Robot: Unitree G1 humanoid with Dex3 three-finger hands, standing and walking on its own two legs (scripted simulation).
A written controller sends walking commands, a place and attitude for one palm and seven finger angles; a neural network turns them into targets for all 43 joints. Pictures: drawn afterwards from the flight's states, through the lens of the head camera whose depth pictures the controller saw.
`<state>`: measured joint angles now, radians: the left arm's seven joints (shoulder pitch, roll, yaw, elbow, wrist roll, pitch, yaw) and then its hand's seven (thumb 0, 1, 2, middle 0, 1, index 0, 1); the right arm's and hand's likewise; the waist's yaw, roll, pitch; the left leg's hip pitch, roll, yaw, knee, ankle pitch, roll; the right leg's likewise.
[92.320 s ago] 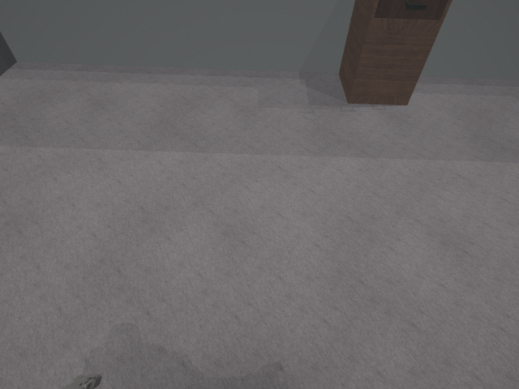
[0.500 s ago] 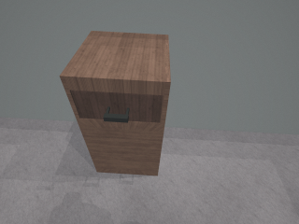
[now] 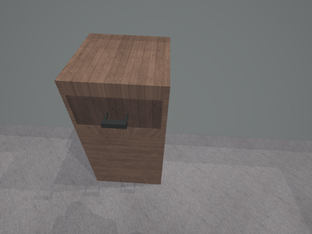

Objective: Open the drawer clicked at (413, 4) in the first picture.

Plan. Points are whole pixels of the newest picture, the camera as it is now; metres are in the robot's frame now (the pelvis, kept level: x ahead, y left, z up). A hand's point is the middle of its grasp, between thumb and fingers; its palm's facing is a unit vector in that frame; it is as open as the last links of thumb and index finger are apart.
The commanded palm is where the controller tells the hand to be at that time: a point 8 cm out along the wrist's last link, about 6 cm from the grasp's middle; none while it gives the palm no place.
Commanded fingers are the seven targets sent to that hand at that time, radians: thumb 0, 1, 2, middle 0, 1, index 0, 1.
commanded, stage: look again from close up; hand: left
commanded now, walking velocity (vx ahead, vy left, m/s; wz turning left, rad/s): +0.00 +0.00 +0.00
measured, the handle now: (115, 119) +0.57 +0.21 -0.10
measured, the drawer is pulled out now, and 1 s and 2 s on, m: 0.00 0.00 0.00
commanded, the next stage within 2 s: shuffle to correct the standing spot in 0.12 s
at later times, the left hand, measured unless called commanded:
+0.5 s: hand out of the picture +0.00 +0.15 -0.19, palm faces +0.10 -0.99 -0.13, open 7.4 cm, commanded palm none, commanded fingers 0.00 0.90 0.90 -0.20 -0.30 -0.20 -0.30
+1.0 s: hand out of the picture +0.10 +0.18 -0.17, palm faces +0.03 -0.97 -0.23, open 7.3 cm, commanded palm none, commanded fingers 0.00 0.90 0.90 -0.20 -0.30 -0.20 -0.30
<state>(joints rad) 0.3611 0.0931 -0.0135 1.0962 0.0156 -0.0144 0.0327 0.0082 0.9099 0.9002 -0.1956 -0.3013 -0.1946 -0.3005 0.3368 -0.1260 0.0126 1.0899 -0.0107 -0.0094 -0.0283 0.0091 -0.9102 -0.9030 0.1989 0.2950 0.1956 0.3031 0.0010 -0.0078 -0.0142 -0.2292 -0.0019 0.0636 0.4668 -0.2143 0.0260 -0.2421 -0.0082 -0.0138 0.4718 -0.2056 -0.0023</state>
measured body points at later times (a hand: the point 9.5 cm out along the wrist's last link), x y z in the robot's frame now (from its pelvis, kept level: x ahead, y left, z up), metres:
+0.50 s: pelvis +0.03 +0.00 -0.01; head +0.03 +0.02 +0.44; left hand -0.01 +0.21 -0.17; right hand -0.01 -0.22 -0.16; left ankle +0.03 +0.10 -0.74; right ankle +0.03 -0.12 -0.74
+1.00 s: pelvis +0.06 +0.00 +0.00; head +0.08 -0.01 +0.45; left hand +0.10 +0.23 -0.15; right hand +0.05 -0.22 -0.17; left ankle +0.03 +0.10 -0.74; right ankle +0.06 -0.11 -0.74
